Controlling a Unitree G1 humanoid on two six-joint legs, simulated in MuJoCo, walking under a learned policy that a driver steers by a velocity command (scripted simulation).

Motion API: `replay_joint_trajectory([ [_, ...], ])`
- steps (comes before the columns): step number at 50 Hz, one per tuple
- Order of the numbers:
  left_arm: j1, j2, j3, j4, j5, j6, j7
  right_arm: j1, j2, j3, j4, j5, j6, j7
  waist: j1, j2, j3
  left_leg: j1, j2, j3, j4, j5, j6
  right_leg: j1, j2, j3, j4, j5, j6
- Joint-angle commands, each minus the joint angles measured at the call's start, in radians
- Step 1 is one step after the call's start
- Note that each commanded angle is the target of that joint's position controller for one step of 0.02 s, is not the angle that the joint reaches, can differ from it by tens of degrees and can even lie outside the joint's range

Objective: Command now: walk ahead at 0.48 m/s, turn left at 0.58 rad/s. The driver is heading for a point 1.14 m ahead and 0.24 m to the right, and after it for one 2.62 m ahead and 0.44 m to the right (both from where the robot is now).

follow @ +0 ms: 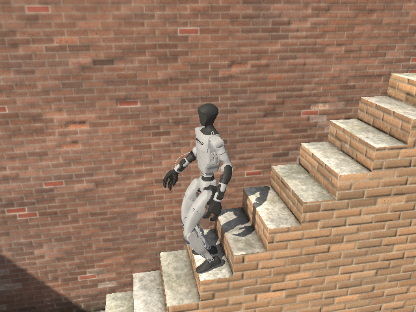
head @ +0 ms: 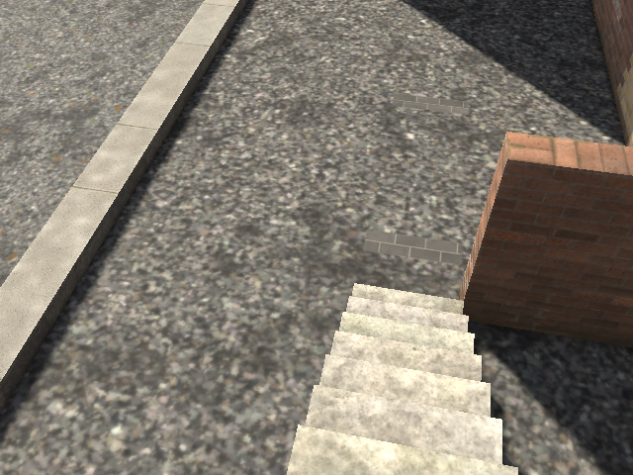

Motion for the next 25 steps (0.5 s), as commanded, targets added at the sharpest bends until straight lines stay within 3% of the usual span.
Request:
replay_joint_trajectory([
  [1,-0.032,0.176,0.056,-0.058,-0.009,0.023,0.01,0.033,-0.039,0.004,-0.059,0.015,-0.034,0.006,-0.038,-0.129,0.01,0.207,-0.053,0.099,-0.234,-0.18,0.023,-0.103,-0.196,0.17,-0.161,0.478,-0.076],
  [2,-0.063,0.166,0.055,-0.066,-0.011,0.034,0.011,0.201,-0.057,-0.009,-0.007,0.016,-0.061,0.001,-0.116,-0.011,-0.061,0.392,-0.081,0.031,-0.366,-0.132,0.058,-0.165,-0.139,0.109,0.123,0.622,-0.05],
  [3,-0.149,0.13,0.051,-0.133,0.003,0.038,0.023,0.387,-0.178,-0.034,0.042,0.024,-0.085,-0.011,-0.206,0.291,-0.08,0.616,0.083,-0.307,-0.42,0.532,0.128,-0.512,-0.001,0.1,0.582,0.332,0.01],
  [4,-0.312,0.07,0.026,-0.248,0.007,0.026,0.037,0.484,-0.326,-0.063,0.055,0.054,-0.103,-0.011,-0.271,0.441,-0.155,0.667,0.298,-0.813,-0.621,0.831,0.252,-0.787,0.161,0.282,0.628,-0.091,0.038],
  [5,-0.37,0.09,0.019,-0.242,-0.008,0.025,0.057,0.454,-0.273,-0.044,0.042,0.015,-0.108,-0.007,-0.239,0.149,-0.099,0.573,0.381,-0.803,-0.66,0.588,0.301,-0.803,0.135,0.44,0.591,0.021,0.055],
  [6,-0.262,0.089,0.029,-0.159,-0.033,0.027,0.074,0.41,-0.219,-0.025,0.062,-0.018,-0.103,-0.019,-0.154,0.091,-0.089,0.457,0.367,-0.673,-0.627,0.401,0.301,-0.701,0.163,0.45,0.533,0.135,0.056],
  [7,-0.185,0.083,0.037,-0.097,-0.031,0.035,0.083,0.299,-0.156,-0.004,0.058,-0.031,-0.106,-0.023,-0.08,0.089,-0.022,0.328,0.328,-0.582,-0.6,0.335,0.255,-0.645,0.167,0.491,0.517,0.244,0.053],
  [8,-0.163,0.061,0.043,-0.073,-0.028,0.053,0.091,0.203,-0.103,0.016,0.028,-0.022,-0.119,-0.025,-0.04,0.113,-0.012,0.217,0.289,-0.499,-0.593,0.332,0.213,-0.564,0.201,0.49,0.534,0.305,0.059],
  [9,-0.155,0.043,0.046,-0.048,-0.034,0.074,0.096,0.172,-0.076,0.03,0.016,-0.021,-0.132,-0.023,-0.034,0.129,-0.036,0.161,0.268,-0.423,-0.601,0.319,0.171,-0.505,0.241,0.489,0.576,0.364,0.06],
  [10,-0.151,0.051,0.062,-0.04,-0.034,0.097,0.099,0.206,-0.07,0.035,0.032,-0.024,-0.158,-0.013,-0.018,0.111,-0.02,0.141,0.225,-0.364,-0.563,0.289,0.141,-0.548,0.282,0.495,0.616,0.507,0.051],
  [11,-0.15,0.034,0.064,-0.022,-0.021,0.107,0.095,0.21,-0.043,0.041,0.06,-0.004,-0.173,-0.014,-0.01,0.096,-0.025,0.146,0.202,-0.299,-0.521,0.243,0.096,-0.583,0.296,0.527,0.625,0.568,0.049],
  [12,-0.154,0.013,0.063,-0.018,-0.012,0.11,0.092,0.223,-0.039,0.042,0.062,0.005,-0.184,-0.017,-0.003,0.101,-0.036,0.155,0.197,-0.271,-0.503,0.228,0.082,-0.598,0.301,0.513,0.613,0.611,0.049],
  [14,-0.169,-0.002,0.066,0.001,0.008,0.105,0.083,0.289,-0.056,0.036,0.089,-0.004,-0.197,-0.023,-0.01,0.102,-0.03,0.168,0.201,-0.24,-0.492,0.146,0.07,-0.623,0.3,0.492,0.553,0.663,0.056],
  [15,-0.2,-0.004,0.068,0.0,0.01,0.103,0.077,0.309,-0.054,0.035,0.094,-0.009,-0.203,-0.027,-0.023,0.103,-0.014,0.165,0.21,-0.238,-0.488,0.133,0.078,-0.624,0.297,0.483,0.525,0.693,0.062],
  [16,-0.233,-0.018,0.065,-0.009,0.01,0.101,0.065,0.349,-0.056,0.034,0.107,-0.011,-0.209,-0.035,-0.032,0.084,0.021,0.121,0.211,-0.216,-0.523,-0.006,0.082,-0.61,0.293,0.456,0.415,0.768,0.069],
  [17,-0.26,-0.01,0.07,-0.005,0.008,0.093,0.052,0.39,-0.074,0.025,0.121,-0.021,-0.216,-0.035,-0.06,0.1,0.016,0.131,0.226,-0.24,-0.531,-0.077,0.092,-0.594,0.295,0.457,0.391,0.792,0.071],
  [18,-0.325,-0.029,0.059,-0.033,0.01,0.086,0.04,0.39,-0.078,0.022,0.133,-0.013,-0.22,-0.042,-0.072,0.118,0.047,0.164,0.258,-0.266,-0.527,-0.192,0.104,-0.649,0.275,0.478,0.316,0.827,0.081],
  [19,-0.353,-0.02,0.066,-0.037,0.01,0.081,0.033,0.412,-0.084,0.014,0.146,-0.017,-0.226,-0.047,-0.092,0.116,0.06,0.204,0.271,-0.278,-0.516,-0.234,0.106,-0.675,0.264,0.502,0.255,0.855,0.085],
  [20,-0.329,-0.017,0.065,-0.026,0.015,0.069,0.021,0.401,-0.079,0.015,0.143,-0.035,-0.225,-0.039,-0.095,0.112,0.055,0.188,0.253,-0.243,-0.464,-0.26,0.091,-0.619,0.26,0.491,0.167,0.907,0.085],
  [22,-0.351,-0.032,0.061,-0.03,0.007,0.052,0.002,0.384,-0.082,0.007,0.152,-0.035,-0.223,-0.033,-0.11,0.131,0.056,0.149,0.257,-0.206,-0.445,-0.313,0.082,-0.493,0.23,0.45,0.01,0.998,0.065],
  [23,-0.379,-0.027,0.062,-0.043,-0.003,0.048,-0.002,0.378,-0.102,0.0,0.157,-0.044,-0.225,-0.034,-0.119,0.157,0.075,0.122,0.278,-0.215,-0.464,-0.34,0.084,-0.429,0.204,0.453,-0.063,1.02,0.048],
  [24,-0.393,-0.026,0.06,-0.049,-0.008,0.038,-0.005,0.367,-0.096,-0.003,0.167,-0.048,-0.224,-0.035,-0.131,0.156,0.096,0.094,0.285,-0.21,-0.448,-0.368,0.09,-0.39,0.193,0.449,-0.115,1.037,0.029],
  [25,-0.404,-0.035,0.055,-0.046,-0.024,0.036,-0.01,0.365,-0.091,-0.005,0.172,-0.054,-0.218,-0.032,-0.146,0.161,0.11,0.123,0.281,-0.19,-0.419,-0.374,0.09,-0.382,0.174,0.432,-0.208,1.036,0.014],
])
